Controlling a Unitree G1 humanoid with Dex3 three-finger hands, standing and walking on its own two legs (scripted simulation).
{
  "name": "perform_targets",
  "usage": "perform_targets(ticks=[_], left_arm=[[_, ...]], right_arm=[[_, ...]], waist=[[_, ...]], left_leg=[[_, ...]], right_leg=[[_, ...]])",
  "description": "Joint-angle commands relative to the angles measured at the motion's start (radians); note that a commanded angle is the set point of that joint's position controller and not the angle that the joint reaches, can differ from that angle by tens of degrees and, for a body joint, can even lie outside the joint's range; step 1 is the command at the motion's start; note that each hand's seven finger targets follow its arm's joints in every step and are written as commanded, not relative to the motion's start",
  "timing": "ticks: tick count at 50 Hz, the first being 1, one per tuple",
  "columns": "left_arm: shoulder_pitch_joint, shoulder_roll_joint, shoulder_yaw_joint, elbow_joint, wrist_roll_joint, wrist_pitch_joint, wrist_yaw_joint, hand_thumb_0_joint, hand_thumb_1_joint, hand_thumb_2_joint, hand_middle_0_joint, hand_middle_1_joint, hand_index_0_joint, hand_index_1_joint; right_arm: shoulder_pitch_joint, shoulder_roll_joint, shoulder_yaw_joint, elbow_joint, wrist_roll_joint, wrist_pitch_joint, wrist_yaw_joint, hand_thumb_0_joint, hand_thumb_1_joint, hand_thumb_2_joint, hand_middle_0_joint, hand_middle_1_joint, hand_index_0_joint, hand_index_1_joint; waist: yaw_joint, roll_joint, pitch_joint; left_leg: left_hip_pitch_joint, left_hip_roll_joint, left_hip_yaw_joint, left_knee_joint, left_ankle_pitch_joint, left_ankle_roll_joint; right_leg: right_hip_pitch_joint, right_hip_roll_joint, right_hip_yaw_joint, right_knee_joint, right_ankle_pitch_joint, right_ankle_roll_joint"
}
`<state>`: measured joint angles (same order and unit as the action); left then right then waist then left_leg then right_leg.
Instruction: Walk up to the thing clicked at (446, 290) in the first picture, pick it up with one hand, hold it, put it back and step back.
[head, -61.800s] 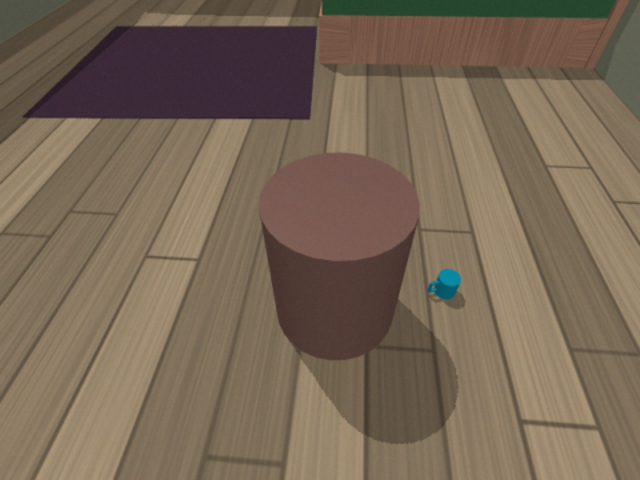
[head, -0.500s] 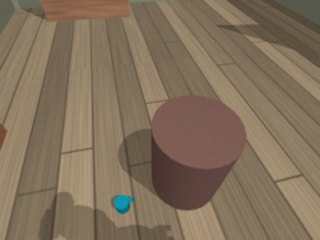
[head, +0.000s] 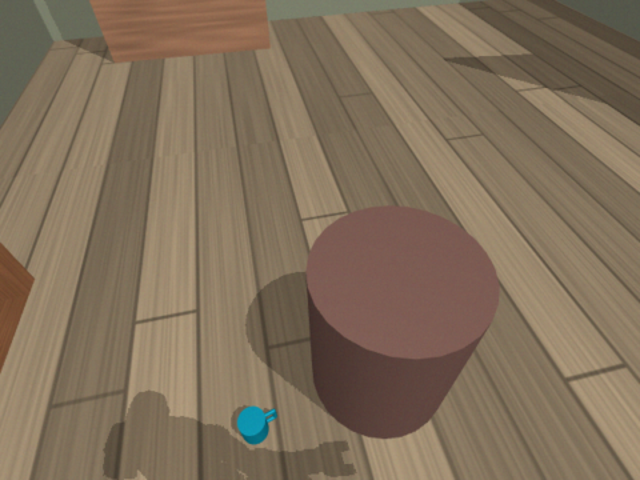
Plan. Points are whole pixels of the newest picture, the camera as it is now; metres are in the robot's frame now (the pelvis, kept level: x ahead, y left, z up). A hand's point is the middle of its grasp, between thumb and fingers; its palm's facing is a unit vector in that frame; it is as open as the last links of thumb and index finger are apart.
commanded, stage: walk up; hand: left
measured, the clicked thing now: (258, 422) +0.41 +0.22 -0.74
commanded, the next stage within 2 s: stand in 0.80 s
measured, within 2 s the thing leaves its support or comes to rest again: neither
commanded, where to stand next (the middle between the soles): +0.01 +0.00 m, yaw +0 degrees
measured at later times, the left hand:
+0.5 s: hand out of the picture +0.10 +0.24 -0.15, palm faces -0.02 -0.94 -0.33, open 7.3 cm
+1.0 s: hand out of the picture +0.09 +0.25 -0.15, palm faces -0.03 -0.94 -0.34, open 7.3 cm
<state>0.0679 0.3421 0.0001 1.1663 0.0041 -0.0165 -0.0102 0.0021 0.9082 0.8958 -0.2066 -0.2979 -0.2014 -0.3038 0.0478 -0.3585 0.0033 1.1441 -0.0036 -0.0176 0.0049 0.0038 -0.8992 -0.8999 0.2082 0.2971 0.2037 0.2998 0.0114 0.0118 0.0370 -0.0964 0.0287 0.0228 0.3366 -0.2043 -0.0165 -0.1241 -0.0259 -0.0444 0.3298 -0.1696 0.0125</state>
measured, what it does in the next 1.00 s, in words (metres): stands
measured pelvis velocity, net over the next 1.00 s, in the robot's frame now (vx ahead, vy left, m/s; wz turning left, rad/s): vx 0.00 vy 0.00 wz -0.01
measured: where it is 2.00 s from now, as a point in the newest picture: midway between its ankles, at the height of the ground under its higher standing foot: outside the picture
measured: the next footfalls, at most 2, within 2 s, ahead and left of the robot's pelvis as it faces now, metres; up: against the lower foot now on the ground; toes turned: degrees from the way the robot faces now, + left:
none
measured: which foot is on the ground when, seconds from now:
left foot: down 0.00-1.00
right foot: down 0.00-1.00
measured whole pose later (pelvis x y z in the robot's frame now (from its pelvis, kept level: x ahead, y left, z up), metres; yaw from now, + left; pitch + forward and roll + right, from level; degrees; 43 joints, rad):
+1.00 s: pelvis +0.00 +0.00 +0.00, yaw -1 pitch -2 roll +0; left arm 0.09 0.35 0.00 1.14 0.01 -0.01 0.00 0.00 0.91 0.90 -0.21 -0.30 -0.20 -0.30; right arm 0.09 -0.35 0.00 1.14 -0.01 -0.01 0.00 0.00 -0.90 -0.90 0.21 0.30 0.20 0.30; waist 0.00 0.00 0.05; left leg -0.07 0.03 0.03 0.29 -0.19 -0.02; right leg -0.11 -0.02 -0.03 0.31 -0.16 0.01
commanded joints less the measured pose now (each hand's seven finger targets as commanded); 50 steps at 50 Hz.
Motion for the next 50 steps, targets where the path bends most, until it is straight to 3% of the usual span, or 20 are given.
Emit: perform_targets(ticks=[1, 19, 28, 39, 43, 50], left_arm=[[-0.057, 0.217, 0.047, -0.056, 0.002, -0.017, 0.014, 0.000, 0.900, 0.900, -0.200, -0.300, -0.200, -0.300], [-0.055, 0.206, 0.058, -0.072, 0.004, -0.008, 0.013, 0.000, 0.900, 0.900, -0.200, -0.300, -0.200, -0.300], [-0.054, 0.207, 0.060, -0.083, 0.005, -0.007, 0.012, 0.000, 0.900, 0.900, -0.200, -0.300, -0.200, -0.300], [-0.043, 0.201, 0.057, -0.088, 0.004, -0.008, 0.012, 0.000, 0.900, 0.900, -0.200, -0.300, -0.200, -0.300], [-0.037, 0.213, 0.049, -0.087, 0.001, -0.013, 0.019, 0.000, 0.900, 0.900, -0.200, -0.300, -0.200, -0.300], [-0.029, 0.220, 0.042, -0.086, 0.002, -0.015, 0.021, 0.000, 0.900, 0.900, -0.200, -0.300, -0.200, -0.300]], right_arm=[[-0.039, -0.210, -0.044, -0.049, -0.001, -0.022, -0.012, 0.000, -0.900, -0.900, 0.200, 0.300, 0.200, 0.300], [0.005, -0.209, -0.046, -0.052, -0.005, -0.023, -0.017, 0.000, -0.900, -0.900, 0.200, 0.300, 0.200, 0.300], [0.014, -0.201, -0.044, -0.061, -0.006, -0.020, -0.015, 0.000, -0.900, -0.900, 0.200, 0.300, 0.200, 0.300], [0.018, -0.204, -0.048, -0.065, -0.007, -0.021, -0.016, 0.000, -0.900, -0.900, 0.200, 0.300, 0.200, 0.300], [-0.004, -0.204, -0.046, -0.064, -0.006, -0.014, -0.016, 0.000, -0.900, -0.900, 0.200, 0.300, 0.200, 0.300], [-0.007, -0.201, -0.044, -0.058, -0.005, -0.011, -0.012, 0.000, -0.900, -0.900, 0.200, 0.300, 0.200, 0.300]], waist=[[-0.011, -0.023, -0.086], [-0.014, -0.009, -0.079], [-0.016, -0.023, -0.056], [-0.016, -0.013, -0.061], [-0.015, -0.004, -0.079], [-0.017, -0.007, -0.085]], left_leg=[[0.014, 0.107, -0.069, -0.052, 0.181, 0.030], [0.006, 0.112, -0.064, -0.066, 0.178, 0.029], [-0.012, 0.100, -0.066, -0.062, 0.120, 0.032], [0.001, 0.103, -0.067, -0.068, 0.154, 0.031], [0.029, 0.124, -0.073, -0.072, 0.235, 0.022], [0.039, 0.125, -0.074, -0.082, 0.204, 0.023]], right_leg=[[0.034, -0.116, 0.103, -0.054, 0.175, -0.025], [0.044, -0.100, 0.100, -0.042, 0.155, -0.030], [0.028, -0.094, 0.114, -0.059, 0.103, -0.028], [0.036, -0.094, 0.107, -0.050, 0.152, -0.025], [0.044, -0.112, 0.103, -0.041, 0.209, -0.028], [0.047, -0.115, 0.102, -0.049, 0.188, -0.027]])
